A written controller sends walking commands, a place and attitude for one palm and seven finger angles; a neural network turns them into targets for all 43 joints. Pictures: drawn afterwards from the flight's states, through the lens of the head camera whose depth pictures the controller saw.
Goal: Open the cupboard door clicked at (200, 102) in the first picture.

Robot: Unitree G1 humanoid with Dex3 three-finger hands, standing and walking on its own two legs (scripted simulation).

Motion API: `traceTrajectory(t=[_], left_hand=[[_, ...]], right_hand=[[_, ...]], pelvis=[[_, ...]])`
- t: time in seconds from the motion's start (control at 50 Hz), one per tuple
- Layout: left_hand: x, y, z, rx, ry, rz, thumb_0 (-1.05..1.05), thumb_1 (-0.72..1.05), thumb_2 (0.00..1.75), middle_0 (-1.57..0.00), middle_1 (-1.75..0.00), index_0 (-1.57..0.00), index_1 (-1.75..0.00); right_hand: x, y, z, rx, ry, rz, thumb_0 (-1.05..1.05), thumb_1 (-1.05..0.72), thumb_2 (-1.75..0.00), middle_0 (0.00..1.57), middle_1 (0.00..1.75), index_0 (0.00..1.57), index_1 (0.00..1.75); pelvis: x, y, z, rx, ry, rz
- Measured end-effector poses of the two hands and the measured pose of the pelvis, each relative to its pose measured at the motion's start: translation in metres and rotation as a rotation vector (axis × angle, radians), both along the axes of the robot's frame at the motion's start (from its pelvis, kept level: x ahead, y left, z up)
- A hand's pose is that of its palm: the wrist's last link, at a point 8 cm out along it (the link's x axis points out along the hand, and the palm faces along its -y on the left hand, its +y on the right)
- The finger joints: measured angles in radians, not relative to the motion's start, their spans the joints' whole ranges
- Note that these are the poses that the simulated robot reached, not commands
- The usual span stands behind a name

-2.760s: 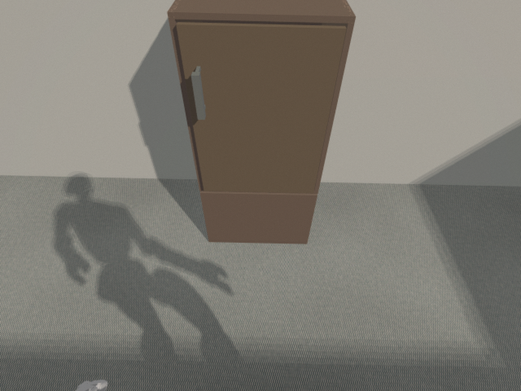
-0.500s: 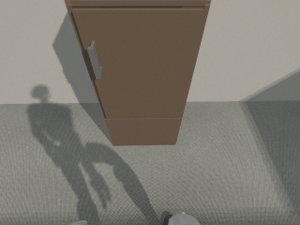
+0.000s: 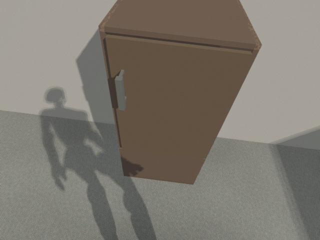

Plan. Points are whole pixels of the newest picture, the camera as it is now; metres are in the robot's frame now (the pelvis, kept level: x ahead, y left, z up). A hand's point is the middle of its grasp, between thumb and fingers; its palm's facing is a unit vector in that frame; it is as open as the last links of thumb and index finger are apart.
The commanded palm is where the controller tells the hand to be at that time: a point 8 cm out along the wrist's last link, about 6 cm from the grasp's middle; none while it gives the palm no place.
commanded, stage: come to a stop and stand still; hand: left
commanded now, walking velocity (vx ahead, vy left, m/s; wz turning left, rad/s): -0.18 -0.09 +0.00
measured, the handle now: (122, 90) +0.55 +0.20 +0.03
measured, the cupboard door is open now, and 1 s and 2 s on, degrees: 0 0 0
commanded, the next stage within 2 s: look again from close up in 1.00 s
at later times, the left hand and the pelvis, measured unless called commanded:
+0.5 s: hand out of the picture -0.02 +0.13 -0.17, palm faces +0.06 -0.97 -0.22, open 7.3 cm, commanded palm none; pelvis -0.06 -0.05 +0.00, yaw +1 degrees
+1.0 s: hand out of the picture -0.13 +0.11 -0.17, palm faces +0.08 -0.99 -0.14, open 7.3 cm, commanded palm none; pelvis -0.09 -0.04 +0.01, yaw +0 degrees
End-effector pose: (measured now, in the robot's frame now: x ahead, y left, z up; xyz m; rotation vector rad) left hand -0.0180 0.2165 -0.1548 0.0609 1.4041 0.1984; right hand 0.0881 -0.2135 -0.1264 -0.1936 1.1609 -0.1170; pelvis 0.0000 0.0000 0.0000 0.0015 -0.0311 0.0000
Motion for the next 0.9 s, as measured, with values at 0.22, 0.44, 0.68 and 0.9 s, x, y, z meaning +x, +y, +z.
traceTrajectory(t=[0.22,0.44,0.68,0.9], left_hand=[[-0.012,-0.005,0.017,0.111,0.008,-0.056,0.01,0.91,0.90,-0.20,-0.30,-0.20,-0.30],[-0.011,-0.042,0.024,0.085,-0.089,-0.079,0.01,0.92,0.90,-0.20,-0.30,-0.20,-0.30],[-0.051,-0.047,0.017,0.035,-0.062,-0.041,0.01,0.94,0.90,-0.20,-0.30,-0.20,-0.30],[-0.105,-0.055,0.013,-0.007,0.050,-0.018,0.01,0.91,0.90,-0.20,-0.30,-0.20,-0.30]], right_hand=[[-0.031,-0.035,-0.025,0.057,0.028,-0.069,0.00,-0.91,-0.90,0.21,0.30,0.21,0.30],[-0.114,-0.070,-0.020,0.040,0.169,-0.117,0.00,-0.91,-0.90,0.20,0.30,0.20,0.30],[-0.185,-0.050,-0.012,0.048,0.269,-0.085,0.01,-0.90,-0.90,0.20,0.30,0.20,0.30],[-0.222,-0.035,-0.010,0.061,0.315,-0.108,0.00,-0.90,-0.90,0.20,0.30,0.20,0.30]], pelvis=[[-0.027,-0.029,-0.006,0.025,0.014,-0.028],[-0.050,-0.053,0.003,0.014,0.009,0.004],[-0.078,-0.056,0.009,0.002,-0.011,0.011],[-0.091,-0.048,0.010,-0.001,0.001,0.007]])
